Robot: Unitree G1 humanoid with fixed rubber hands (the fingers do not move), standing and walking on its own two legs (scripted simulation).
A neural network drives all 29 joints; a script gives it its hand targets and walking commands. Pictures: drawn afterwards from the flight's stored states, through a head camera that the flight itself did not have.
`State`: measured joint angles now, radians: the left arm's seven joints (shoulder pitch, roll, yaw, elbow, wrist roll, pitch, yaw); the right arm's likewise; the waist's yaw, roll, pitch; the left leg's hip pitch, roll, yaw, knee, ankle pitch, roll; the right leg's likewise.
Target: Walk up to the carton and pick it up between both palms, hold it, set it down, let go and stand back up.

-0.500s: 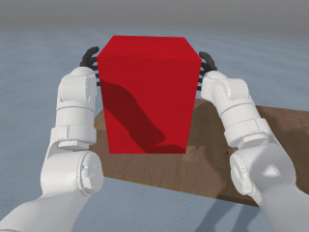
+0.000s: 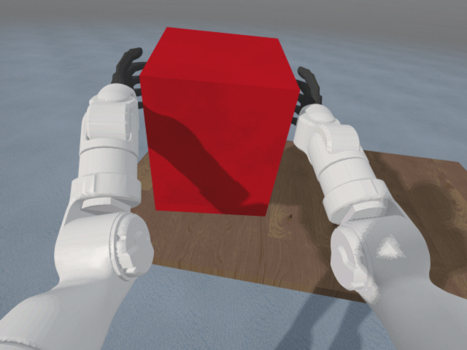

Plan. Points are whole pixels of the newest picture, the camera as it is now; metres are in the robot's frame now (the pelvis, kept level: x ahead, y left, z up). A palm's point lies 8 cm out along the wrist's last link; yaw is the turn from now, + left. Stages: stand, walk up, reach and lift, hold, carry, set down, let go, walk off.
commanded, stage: set down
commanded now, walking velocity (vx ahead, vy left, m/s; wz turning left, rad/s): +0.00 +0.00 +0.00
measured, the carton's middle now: (217, 123) +0.43 +0.00 +0.26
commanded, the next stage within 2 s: none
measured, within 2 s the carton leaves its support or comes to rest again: neither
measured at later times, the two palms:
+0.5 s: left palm (136, 119) +0.41 +0.14 +0.28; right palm (305, 145) +0.38 -0.15 +0.24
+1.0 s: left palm (141, 136) +0.43 +0.14 +0.24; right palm (299, 156) +0.39 -0.15 +0.21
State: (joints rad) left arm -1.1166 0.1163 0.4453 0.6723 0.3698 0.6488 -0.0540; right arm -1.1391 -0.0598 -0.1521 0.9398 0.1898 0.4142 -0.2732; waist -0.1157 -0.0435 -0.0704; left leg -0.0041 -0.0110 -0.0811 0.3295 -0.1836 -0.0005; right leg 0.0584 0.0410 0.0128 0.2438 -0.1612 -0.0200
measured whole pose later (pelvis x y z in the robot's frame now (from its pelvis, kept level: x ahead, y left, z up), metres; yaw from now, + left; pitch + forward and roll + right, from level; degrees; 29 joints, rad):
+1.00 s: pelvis +0.00 +0.01 +0.00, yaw +0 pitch -7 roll -1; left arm -1.02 0.07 0.37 0.76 0.33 0.47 0.01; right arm -0.93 0.01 -0.30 0.91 0.02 0.19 -0.20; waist -0.11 -0.09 -0.01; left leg -0.04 -0.02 -0.06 0.36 -0.20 0.01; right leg 0.03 0.03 0.00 0.26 -0.17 -0.01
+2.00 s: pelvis +0.02 +0.02 +0.00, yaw -2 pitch -3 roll -1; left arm -1.00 0.06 0.45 0.99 0.32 0.25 -0.01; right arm -0.87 0.12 -0.55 0.90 -0.26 0.07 -0.16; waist -0.08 -0.06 0.00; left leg -0.09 -0.02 -0.01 0.34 -0.21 0.03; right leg -0.04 0.01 -0.01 0.27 -0.18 0.01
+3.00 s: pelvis +0.02 +0.02 +0.00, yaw -3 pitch +2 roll -1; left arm -0.93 0.01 0.52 0.98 0.35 0.12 -0.05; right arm -0.76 0.19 -0.65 0.79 -0.40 -0.05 -0.10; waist -0.04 -0.04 0.00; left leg -0.16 -0.01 0.03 0.33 -0.20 0.03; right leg -0.13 0.00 -0.03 0.27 -0.17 0.01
